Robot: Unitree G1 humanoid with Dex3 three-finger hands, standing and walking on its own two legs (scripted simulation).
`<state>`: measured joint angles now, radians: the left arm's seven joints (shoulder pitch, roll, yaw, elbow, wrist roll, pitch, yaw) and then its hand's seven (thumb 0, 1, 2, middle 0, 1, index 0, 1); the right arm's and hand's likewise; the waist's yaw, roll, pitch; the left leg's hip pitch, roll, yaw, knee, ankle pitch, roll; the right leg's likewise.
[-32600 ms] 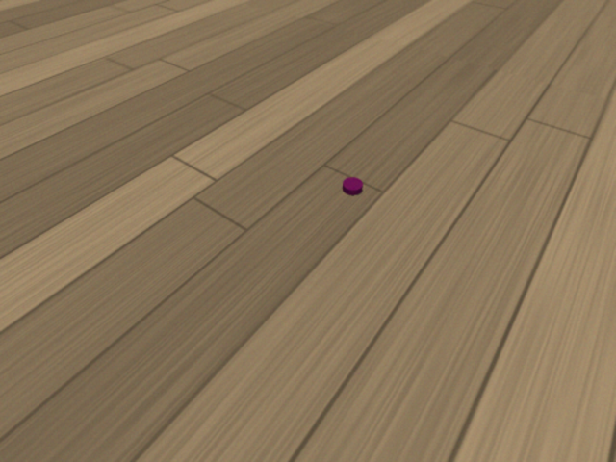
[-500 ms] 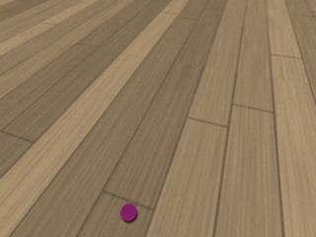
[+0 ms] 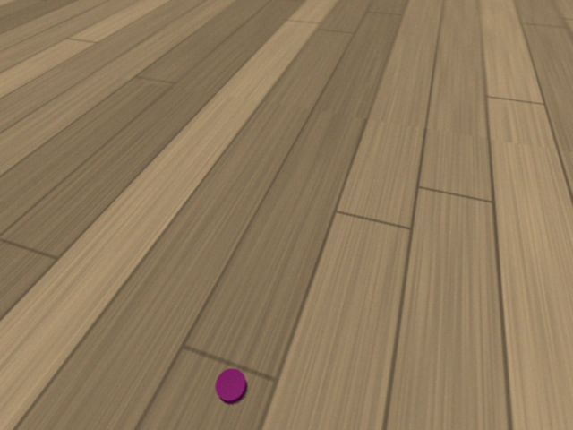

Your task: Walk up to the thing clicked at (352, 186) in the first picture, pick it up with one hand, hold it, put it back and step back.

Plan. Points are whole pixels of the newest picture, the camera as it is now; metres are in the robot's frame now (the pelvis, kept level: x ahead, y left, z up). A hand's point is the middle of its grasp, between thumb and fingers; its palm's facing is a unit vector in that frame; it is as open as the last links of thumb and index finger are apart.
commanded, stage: stand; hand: left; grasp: from above
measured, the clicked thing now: (231, 385) +0.42 +0.22 -0.77
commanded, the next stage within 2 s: step back in 0.18 s
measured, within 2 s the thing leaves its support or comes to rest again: neither
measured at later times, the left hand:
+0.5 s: hand out of the picture +0.10 +0.31 -0.18, palm faces -0.03 -0.93 -0.37, open 7.4 cm
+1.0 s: hand out of the picture -0.01 +0.28 -0.16, palm faces -0.11 -0.91 -0.41, open 7.4 cm
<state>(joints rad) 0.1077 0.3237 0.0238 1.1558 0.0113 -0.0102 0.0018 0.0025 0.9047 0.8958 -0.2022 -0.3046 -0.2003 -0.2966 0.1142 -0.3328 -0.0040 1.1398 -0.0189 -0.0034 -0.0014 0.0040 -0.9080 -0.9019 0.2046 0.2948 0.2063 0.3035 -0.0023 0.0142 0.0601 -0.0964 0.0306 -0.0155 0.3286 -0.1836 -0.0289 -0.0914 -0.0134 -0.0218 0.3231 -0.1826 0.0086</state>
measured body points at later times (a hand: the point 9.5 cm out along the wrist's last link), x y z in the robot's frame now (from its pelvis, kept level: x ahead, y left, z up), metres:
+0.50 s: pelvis -0.04 +0.04 -0.03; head +0.03 +0.06 +0.42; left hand +0.10 +0.35 -0.16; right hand +0.03 -0.29 -0.14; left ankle -0.06 +0.13 -0.75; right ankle -0.01 -0.12 -0.74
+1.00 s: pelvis -0.13 +0.03 -0.03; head -0.09 +0.01 +0.42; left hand +0.00 +0.33 -0.14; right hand -0.06 -0.28 -0.16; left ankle -0.09 +0.14 -0.72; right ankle -0.13 -0.07 -0.75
